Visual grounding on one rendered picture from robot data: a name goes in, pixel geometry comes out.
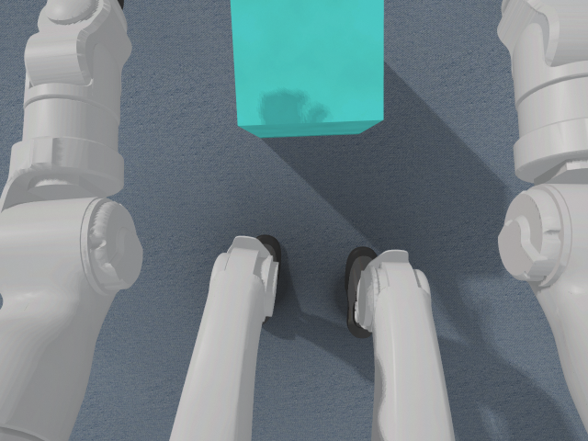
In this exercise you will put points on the robot right forearm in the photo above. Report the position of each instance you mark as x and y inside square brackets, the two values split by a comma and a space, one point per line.
[548, 44]

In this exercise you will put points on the robot right upper arm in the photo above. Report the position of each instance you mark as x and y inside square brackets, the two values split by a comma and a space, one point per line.
[544, 241]

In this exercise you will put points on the carton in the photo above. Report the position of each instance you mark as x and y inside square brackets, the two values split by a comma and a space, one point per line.
[308, 67]

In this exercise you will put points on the left robot shin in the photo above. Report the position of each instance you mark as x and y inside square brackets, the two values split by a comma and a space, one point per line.
[244, 242]

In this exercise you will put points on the robot left upper arm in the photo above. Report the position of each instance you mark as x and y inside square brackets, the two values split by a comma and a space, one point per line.
[61, 264]

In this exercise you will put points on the robot left forearm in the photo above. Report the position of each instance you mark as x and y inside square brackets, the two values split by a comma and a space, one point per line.
[72, 96]

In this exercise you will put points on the robot right thigh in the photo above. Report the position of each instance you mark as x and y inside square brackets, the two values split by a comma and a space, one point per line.
[410, 393]

